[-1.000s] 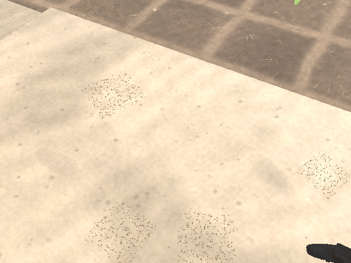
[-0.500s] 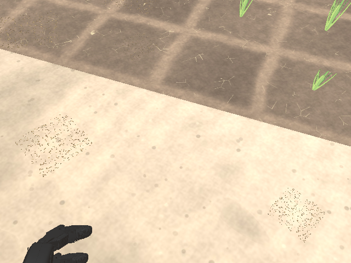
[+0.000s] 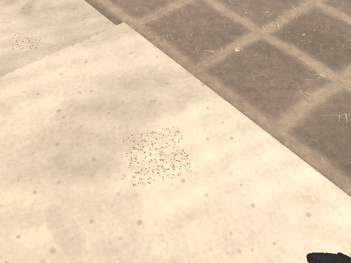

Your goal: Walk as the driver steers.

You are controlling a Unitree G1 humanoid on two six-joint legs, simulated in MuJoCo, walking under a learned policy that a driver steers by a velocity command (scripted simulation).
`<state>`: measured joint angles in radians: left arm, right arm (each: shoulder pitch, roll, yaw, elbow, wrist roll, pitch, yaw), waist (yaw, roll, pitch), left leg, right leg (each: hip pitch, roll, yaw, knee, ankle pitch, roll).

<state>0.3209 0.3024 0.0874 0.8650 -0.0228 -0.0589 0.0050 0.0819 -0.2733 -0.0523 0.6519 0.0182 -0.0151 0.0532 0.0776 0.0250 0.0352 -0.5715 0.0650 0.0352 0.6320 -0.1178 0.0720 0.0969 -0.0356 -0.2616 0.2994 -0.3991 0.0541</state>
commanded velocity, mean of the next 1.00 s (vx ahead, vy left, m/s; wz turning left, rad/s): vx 0.50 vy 0.00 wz -0.18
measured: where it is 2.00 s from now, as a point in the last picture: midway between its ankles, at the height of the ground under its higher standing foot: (226, 125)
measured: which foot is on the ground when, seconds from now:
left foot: up 0.00-0.00, down 0.02-0.60, up 0.62-1.00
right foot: down 0.00-0.04, up 0.06-0.56, down 0.58-1.00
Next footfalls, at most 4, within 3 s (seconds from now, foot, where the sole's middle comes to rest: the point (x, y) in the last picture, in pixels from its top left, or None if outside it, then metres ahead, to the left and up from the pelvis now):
0.02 left None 0.18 0.11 -0.76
0.58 right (217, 251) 0.51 -0.10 -0.76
1.06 left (177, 178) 0.81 0.07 -0.76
1.52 right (250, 145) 1.01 -0.25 -0.76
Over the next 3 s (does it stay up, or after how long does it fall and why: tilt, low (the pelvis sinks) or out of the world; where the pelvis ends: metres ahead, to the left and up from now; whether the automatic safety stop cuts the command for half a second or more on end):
stays up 1.75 -0.14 -0.08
